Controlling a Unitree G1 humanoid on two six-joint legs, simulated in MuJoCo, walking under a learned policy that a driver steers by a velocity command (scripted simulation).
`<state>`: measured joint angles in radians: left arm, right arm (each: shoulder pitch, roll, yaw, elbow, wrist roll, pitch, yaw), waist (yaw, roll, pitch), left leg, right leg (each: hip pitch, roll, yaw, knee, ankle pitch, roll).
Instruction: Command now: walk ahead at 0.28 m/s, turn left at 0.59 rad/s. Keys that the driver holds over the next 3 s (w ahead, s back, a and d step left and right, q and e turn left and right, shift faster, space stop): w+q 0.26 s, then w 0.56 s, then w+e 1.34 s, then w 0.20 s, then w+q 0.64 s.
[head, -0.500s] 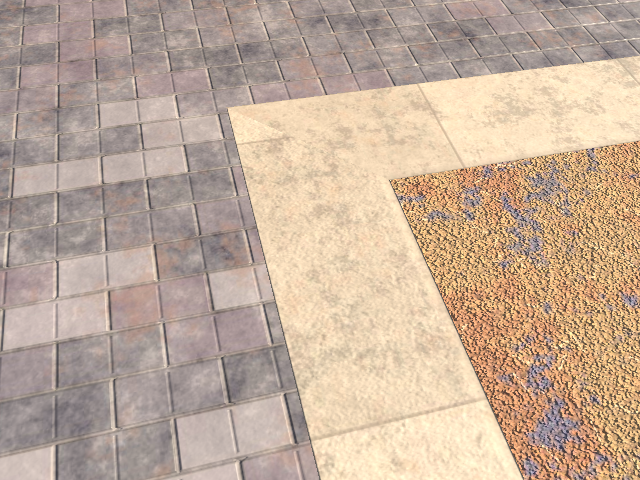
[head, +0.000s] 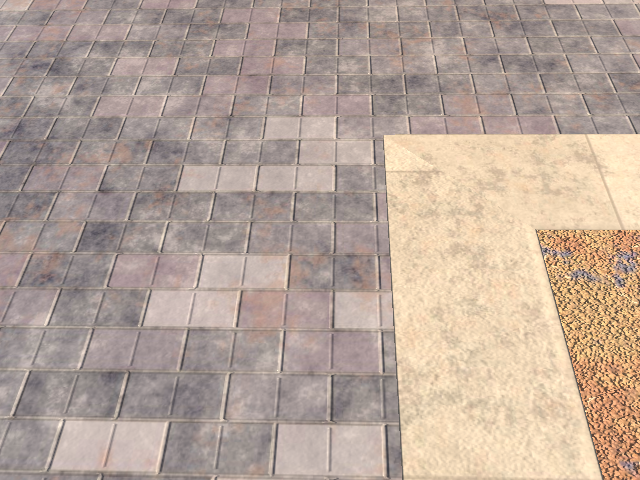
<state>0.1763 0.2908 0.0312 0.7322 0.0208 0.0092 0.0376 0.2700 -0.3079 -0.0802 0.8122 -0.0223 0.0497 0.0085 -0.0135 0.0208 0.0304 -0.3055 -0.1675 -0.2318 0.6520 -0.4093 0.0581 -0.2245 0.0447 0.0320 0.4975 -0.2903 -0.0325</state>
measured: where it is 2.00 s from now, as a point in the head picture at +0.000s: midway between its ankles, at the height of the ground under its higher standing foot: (268, 289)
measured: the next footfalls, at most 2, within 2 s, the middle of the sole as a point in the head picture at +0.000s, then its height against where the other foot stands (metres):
left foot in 0.46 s outside the picture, level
right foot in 1.02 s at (289, 410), level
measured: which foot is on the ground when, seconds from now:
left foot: up 0.00-0.44, down 0.46-1.00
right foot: down 0.00-0.48, up 0.50-1.00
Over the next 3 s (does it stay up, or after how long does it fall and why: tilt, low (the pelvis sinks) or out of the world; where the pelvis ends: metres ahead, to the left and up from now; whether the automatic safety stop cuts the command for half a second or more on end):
stays up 1.47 -0.06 0.01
